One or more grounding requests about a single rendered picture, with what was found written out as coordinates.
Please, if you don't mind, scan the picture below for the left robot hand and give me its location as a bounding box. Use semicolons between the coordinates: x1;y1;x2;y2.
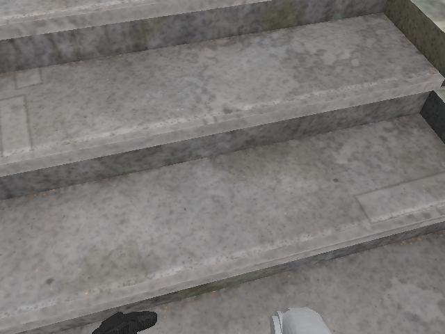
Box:
92;311;157;334

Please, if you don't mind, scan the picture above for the robot right thigh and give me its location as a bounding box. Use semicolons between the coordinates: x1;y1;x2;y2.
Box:
270;307;332;334

